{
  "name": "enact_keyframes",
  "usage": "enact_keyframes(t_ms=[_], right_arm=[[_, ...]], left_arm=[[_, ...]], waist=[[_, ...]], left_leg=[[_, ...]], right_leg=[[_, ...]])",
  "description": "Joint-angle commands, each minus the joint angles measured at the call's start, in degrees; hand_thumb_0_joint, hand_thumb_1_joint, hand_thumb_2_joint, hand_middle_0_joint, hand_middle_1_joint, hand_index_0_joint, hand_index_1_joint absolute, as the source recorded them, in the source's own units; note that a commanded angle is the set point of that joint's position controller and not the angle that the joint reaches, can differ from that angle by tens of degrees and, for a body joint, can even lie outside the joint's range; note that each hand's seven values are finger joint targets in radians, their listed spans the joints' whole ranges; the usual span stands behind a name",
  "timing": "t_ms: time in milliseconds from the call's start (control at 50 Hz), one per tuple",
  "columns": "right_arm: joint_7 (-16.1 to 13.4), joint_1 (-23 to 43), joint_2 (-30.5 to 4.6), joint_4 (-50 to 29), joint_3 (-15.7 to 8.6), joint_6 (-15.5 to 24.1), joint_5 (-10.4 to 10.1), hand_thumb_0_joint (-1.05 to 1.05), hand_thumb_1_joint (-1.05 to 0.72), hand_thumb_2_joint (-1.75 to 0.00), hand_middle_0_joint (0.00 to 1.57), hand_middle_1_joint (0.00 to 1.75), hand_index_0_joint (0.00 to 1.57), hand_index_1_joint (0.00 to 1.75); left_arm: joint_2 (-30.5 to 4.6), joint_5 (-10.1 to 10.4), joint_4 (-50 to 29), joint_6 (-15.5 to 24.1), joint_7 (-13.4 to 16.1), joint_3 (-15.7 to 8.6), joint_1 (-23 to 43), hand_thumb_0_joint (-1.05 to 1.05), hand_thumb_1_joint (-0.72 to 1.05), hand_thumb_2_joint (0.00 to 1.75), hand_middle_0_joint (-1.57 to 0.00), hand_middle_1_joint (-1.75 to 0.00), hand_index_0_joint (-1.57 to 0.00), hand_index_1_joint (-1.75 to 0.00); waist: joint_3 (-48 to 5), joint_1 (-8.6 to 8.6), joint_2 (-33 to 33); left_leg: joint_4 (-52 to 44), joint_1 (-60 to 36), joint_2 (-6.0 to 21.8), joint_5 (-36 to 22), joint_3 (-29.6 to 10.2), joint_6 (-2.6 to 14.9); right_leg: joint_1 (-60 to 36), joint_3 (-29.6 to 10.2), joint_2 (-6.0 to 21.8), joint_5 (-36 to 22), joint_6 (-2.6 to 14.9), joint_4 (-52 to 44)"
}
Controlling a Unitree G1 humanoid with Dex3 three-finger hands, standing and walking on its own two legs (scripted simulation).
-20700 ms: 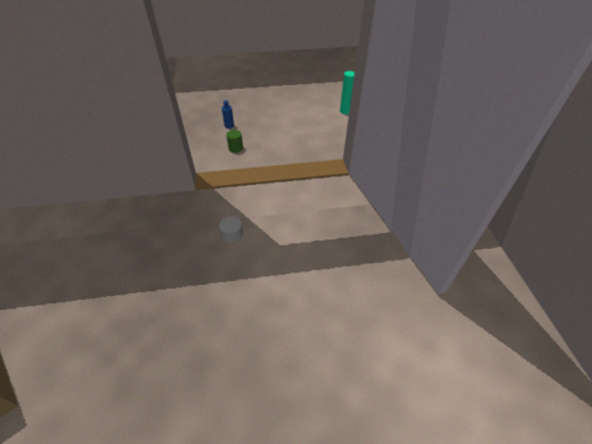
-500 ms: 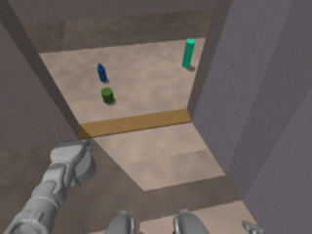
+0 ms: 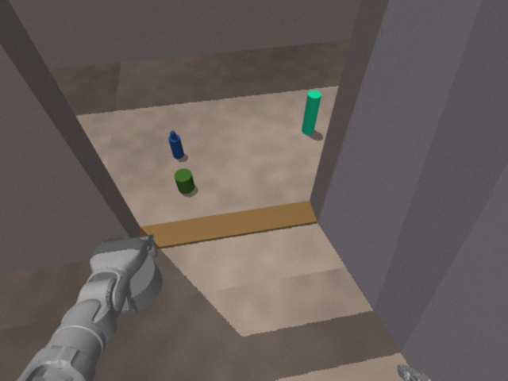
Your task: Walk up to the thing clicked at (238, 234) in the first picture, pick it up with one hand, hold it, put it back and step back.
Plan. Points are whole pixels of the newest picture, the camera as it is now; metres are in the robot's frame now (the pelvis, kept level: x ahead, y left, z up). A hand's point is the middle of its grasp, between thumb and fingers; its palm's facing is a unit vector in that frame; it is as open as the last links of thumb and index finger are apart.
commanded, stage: hold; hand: left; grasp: from above
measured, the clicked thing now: (132, 279) +0.32 +0.23 -0.10
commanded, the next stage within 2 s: crouch in 1.74 s
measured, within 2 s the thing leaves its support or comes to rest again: neither
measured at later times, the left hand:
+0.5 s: hand (123, 271) +0.31 +0.22 -0.04, palm faces -0.44 -0.06 -0.89, open 11.8 cm
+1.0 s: hand (122, 287) +0.28 +0.21 -0.02, palm faces -0.45 -0.07 -0.89, open 11.8 cm
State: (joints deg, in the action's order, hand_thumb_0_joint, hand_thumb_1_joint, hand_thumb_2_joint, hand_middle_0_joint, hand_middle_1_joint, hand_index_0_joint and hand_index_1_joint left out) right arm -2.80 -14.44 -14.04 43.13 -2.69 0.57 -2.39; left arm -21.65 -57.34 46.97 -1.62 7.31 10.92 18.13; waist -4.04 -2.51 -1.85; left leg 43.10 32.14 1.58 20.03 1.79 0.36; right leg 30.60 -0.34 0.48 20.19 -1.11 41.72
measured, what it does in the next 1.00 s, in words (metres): stands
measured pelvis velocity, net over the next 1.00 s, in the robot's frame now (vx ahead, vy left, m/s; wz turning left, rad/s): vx -0.02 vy -0.01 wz -0.01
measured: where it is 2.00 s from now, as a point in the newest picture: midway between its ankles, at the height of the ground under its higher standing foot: outside the picture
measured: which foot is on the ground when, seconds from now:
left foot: down 0.00-1.00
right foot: down 0.00-1.00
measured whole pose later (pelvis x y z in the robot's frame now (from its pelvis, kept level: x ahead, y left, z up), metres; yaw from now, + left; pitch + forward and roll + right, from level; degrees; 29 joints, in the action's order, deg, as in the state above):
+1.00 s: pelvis -0.02 -0.01 +0.02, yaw +0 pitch +1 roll +0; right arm -3.0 -11.9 -14.7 39.7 -2.1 -3.2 -3.4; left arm -22.2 -56.5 39.6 0.3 -0.2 11.7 14.7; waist -0.8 -0.4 -2.8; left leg 29.9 18.3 1.3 13.0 2.5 -0.1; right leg 18.0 -0.9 0.6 14.1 -0.6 30.6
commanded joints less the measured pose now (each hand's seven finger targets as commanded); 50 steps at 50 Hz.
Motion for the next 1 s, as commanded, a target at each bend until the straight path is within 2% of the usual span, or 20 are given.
enact_keyframes(t_ms=[0,60,140,160,180,300,340,360,380,460,480,520,600,620,720,740,780,820,920,980], right_arm=[[-0.34,-1.31,-8.83,-5.15,-2.93,1.58,-0.29,0.0,-0.89,-0.89,0.2,0.3,0.2,0.3],[-0.1,-0.99,-8.98,-5.71,-3.13,1.4,-0.31,0.0,-0.89,-0.89,0.2,0.3,0.2,0.3],[-0.01,-0.19,-8.84,-7.0,-2.98,0.71,-0.59,0.0,-0.89,-0.89,0.2,0.3,0.2,0.3],[0.0,0.25,-8.66,-7.37,-2.91,0.51,-0.63,0.0,-0.89,-0.9,0.2,0.3,0.2,0.3],[0.01,-0.12,-8.93,-7.49,-3.04,0.43,-0.62,0.0,-0.89,-0.89,0.2,0.3,0.2,0.3],[0.1,-0.08,-8.94,-8.35,-3.18,-0.46,-0.5,0.0,-0.89,-0.9,0.2,0.3,0.2,0.3],[0.16,-0.08,-9.02,-8.31,-3.14,-0.67,-0.48,0.0,-0.89,-0.9,0.2,0.3,0.2,0.3],[0.15,0.3,-8.91,-8.37,-3.07,-0.75,-0.42,0.0,-0.89,-0.89,0.2,0.3,0.2,0.3],[0.18,0.42,-9.07,-8.65,-3.02,-0.93,-0.45,0.0,-0.89,-0.9,0.2,0.3,0.2,0.3],[0.29,1.7,-9.08,-9.46,-2.99,-1.27,-0.7,0.0,-0.89,-0.9,0.2,0.3,0.2,0.3],[0.25,2.01,-9.17,-9.73,-3.05,-1.37,-0.74,0.0,-0.89,-0.9,0.2,0.3,0.2,0.3],[0.22,2.44,-8.94,-10.01,-2.82,-1.5,-0.76,0.0,-0.89,-0.9,0.2,0.3,0.2,0.3],[0.02,3.15,-8.93,-10.69,-2.61,-1.52,-0.93,0.0,-0.89,-0.9,0.2,0.3,0.2,0.3],[-0.08,3.19,-8.92,-10.61,-2.48,-1.51,-0.87,0.0,-0.89,-0.9,0.2,0.3,0.2,0.3],[-0.44,4.25,-8.68,-10.81,-2.19,-1.4,-0.96,0.0,-0.89,-0.9,0.2,0.3,0.2,0.3],[-0.48,4.46,-8.53,-10.73,-1.98,-1.33,-0.9,0.0,-0.89,-0.9,0.2,0.3,0.2,0.3],[-0.49,5.03,-8.62,-10.86,-2.0,-1.22,-1.06,0.0,-0.9,-0.9,0.2,0.3,0.2,0.3],[-0.57,5.74,-8.55,-10.91,-1.94,-1.27,-1.12,0.0,-0.9,-0.9,0.2,0.3,0.2,0.3],[-0.75,6.88,-8.46,-11.17,-1.61,-1.33,-1.21,0.0,-0.9,-0.9,0.2,0.3,0.2,0.3],[-0.79,7.57,-8.26,-11.22,-1.49,-1.36,-1.2,0.0,-0.9,-0.9,0.2,0.3,0.2,0.3]], left_arm=[[-12.07,0.3,-9.97,-0.12,2.13,-4.24,19.43,0.0,0.47,1.13,-0.8,-1.08,-0.83,-1.06],[-11.69,1.06,-10.52,0.14,0.92,-3.89,18.75,0.0,0.45,1.11,-0.78,-1.08,-0.81,-1.05],[-12.12,0.75,-10.27,0.64,-0.82,-4.0,16.85,0.0,0.45,1.12,-0.8,-1.06,-0.82,-1.04],[-11.49,0.81,-10.86,0.73,-1.18,-3.55,16.61,0.0,0.46,1.14,-0.81,-1.05,-0.83,-1.04],[-11.96,0.81,-11.72,0.92,-1.5,-3.98,17.16,0.0,0.46,1.13,-0.8,-1.05,-0.82,-1.04],[-13.74,-0.02,-15.83,1.58,-2.45,-5.21,18.3,0.0,0.45,1.13,-0.81,-1.04,-0.82,-1.03],[-13.47,-0.28,-15.11,1.45,-2.02,-5.38,18.04,0.0,0.45,1.13,-0.8,-1.05,-0.82,-1.03],[-13.67,-0.3,-16.85,1.47,-1.82,-5.42,19.37,0.0,0.46,1.13,-0.8,-1.06,-0.82,-1.04],[-12.94,-0.43,-14.22,1.1,-1.58,-5.08,18.22,0.0,0.46,1.14,-0.81,-1.06,-0.83,-1.04],[-12.82,-0.11,-14.35,0.82,-2.4,-4.77,16.69,0.0,0.45,1.14,-0.79,-1.07,-0.81,-1.05],[-13.29,-0.1,-15.99,0.9,-2.79,-4.88,17.1,0.0,0.45,1.15,-0.79,-1.07,-0.81,-1.05],[-12.29,-0.02,-15.29,0.89,-3.67,-4.08,16.03,0.0,0.43,1.16,-0.79,-1.07,-0.8,-1.06],[-13.06,0.86,-18.1,1.51,-4.52,-4.78,16.31,0.0,0.42,1.17,-0.78,-1.07,-0.79,-1.06],[-13.04,0.64,-17.5,1.64,-4.6,-4.61,16.41,0.0,0.41,1.15,-0.76,-1.07,-0.78,-1.06],[-14.02,0.57,-19.55,2.2,-4.19,-5.5,17.99,0.0,0.42,1.12,-0.76,-1.08,-0.78,-1.06],[-13.18,0.77,-18.55,2.1,-4.05,-5.0,17.82,0.0,0.41,1.12,-0.75,-1.09,-0.78,-1.06],[-12.89,1.03,-18.53,2.08,-4.03,-4.85,16.81,0.0,0.43,1.11,-0.77,-1.07,-0.8,-1.05],[-13.17,1.04,-18.27,2.04,-4.2,-4.97,16.45,0.0,0.43,1.1,-0.78,-1.07,-0.8,-1.04],[-13.73,1.11,-19.3,2.18,-4.59,-5.04,16.95,0.0,0.42,1.12,-0.77,-1.07,-0.79,-1.05],[-14.19,1.15,-19.98,2.2,-4.77,-5.82,15.86,0.0,0.41,1.12,-0.77,-1.06,-0.79,-1.04]], waist=[[-17.62,-0.2,-0.84],[-17.12,-0.11,-0.96],[-14.6,0.53,-0.5],[-14.62,0.67,-0.39],[-15.1,0.32,-0.09],[-17.72,1.22,-0.28],[-16.44,0.65,-0.74],[-16.57,1.06,-1.51],[-14.52,0.55,0.12],[-12.62,1.39,-0.26],[-13.0,1.79,-0.81],[-12.21,1.3,0.44],[-12.45,1.94,-0.37],[-12.11,1.32,-0.23],[-11.73,2.02,-0.22],[-11.28,1.43,0.61],[-10.33,1.47,0.49],[-10.41,1.98,1.99],[-9.65,1.84,1.19],[-9.54,2.62,0.66]], left_leg=[[-6.14,-15.45,-1.91,-19.25,-1.0,-0.23],[-7.11,-16.22,-1.94,-20.86,-0.79,-0.33],[-8.67,-15.58,-2.19,-19.45,-0.49,-0.26],[-8.72,-16.28,-2.14,-20.17,-0.46,-0.15],[-8.8,-16.84,-1.85,-21.13,-0.69,-0.17],[-8.78,-19.84,-2.02,-26.85,-0.37,0.18],[-9.5,-20.23,-1.92,-26.21,-0.23,0.15],[-9.97,-20.57,-1.81,-25.56,-0.28,0.02],[-10.66,-19.67,-1.78,-23.65,-0.51,0.06],[-12.41,-19.07,-1.9,-20.25,-0.24,0.02],[-12.81,-19.47,-1.94,-19.23,-0.19,0.02],[-13.31,-19.45,-2.0,-18.43,-0.14,0.3],[-14.55,-20.57,-1.73,-16.72,-0.28,0.13],[-14.74,-20.53,-1.67,-16.61,-0.33,0.17],[-15.4,-20.58,-2.19,-14.57,0.12,0.43],[-15.53,-20.68,-2.12,-13.87,-0.01,0.49],[-16.05,-20.87,-2.21,-12.67,0.26,0.52],[-16.28,-20.8,-2.29,-12.51,0.2,0.61],[-17.14,-21.0,-2.42,-10.27,0.38,0.7],[-17.82,-21.14,-2.4,-9.29,0.27,0.63]], right_leg=[[-6.95,-0.11,-2.66,-17.27,1.64,-6.73],[-8.53,0.14,-2.74,-18.44,1.76,-7.48],[-9.84,0.0,-2.68,-17.61,1.86,-8.65],[-9.77,-0.07,-2.66,-18.3,1.79,-8.85],[-9.59,0.02,-2.91,-18.64,1.86,-8.76],[-12.9,-0.28,-2.7,-24.34,1.5,-9.24],[-12.21,-0.21,-2.75,-23.47,1.67,-9.71],[-12.41,-0.17,-2.76,-22.83,1.75,-10.01],[-12.26,-0.03,-2.85,-21.3,1.72,-10.68],[-13.21,0.01,-2.51,-18.32,1.8,-11.83],[-13.34,-0.09,-2.47,-17.32,1.88,-12.25],[-13.46,-0.22,-2.34,-16.96,1.73,-12.82],[-13.99,-0.2,-2.51,-14.76,1.95,-13.71],[-13.63,-0.26,-2.54,-14.8,1.95,-13.83],[-14.16,-0.7,-2.13,-13.38,1.77,-15.1],[-13.74,-0.73,-2.18,-12.7,1.68,-15.31],[-13.64,-0.87,-1.99,-11.7,1.67,-15.84],[-14.33,-0.69,-1.91,-11.36,1.47,-16.2],[-14.07,-0.94,-1.72,-9.23,1.39,-17.25],[-14.67,-0.82,-1.68,-7.92,1.56,-17.7]])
